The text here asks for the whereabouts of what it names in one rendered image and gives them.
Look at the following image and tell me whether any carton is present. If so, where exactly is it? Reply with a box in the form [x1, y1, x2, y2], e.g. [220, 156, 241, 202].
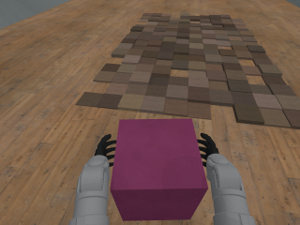
[110, 118, 208, 221]

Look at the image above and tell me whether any robot left forearm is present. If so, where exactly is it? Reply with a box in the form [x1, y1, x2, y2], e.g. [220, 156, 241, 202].
[68, 155, 110, 225]

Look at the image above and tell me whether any right robot hand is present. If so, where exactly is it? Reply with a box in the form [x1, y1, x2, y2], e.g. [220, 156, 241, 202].
[197, 133, 219, 167]

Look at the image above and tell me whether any left robot hand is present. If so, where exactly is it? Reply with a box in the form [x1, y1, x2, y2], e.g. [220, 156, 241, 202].
[94, 134, 117, 167]

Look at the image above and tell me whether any robot right forearm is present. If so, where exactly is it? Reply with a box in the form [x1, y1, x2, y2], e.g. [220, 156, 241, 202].
[206, 153, 256, 225]

